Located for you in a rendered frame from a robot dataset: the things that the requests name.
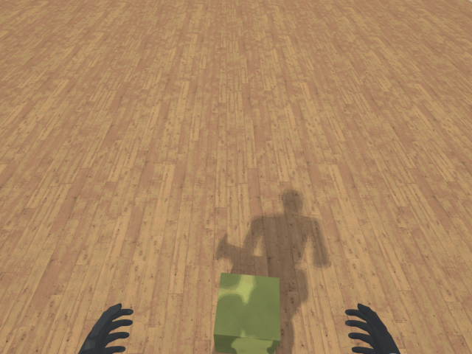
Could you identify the right robot hand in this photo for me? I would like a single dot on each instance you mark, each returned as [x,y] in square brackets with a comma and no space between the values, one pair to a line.
[379,338]

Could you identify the carton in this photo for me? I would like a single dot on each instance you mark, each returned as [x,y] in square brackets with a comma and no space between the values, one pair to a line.
[247,319]

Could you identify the left robot hand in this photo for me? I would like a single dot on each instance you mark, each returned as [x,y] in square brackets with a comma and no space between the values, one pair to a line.
[99,337]

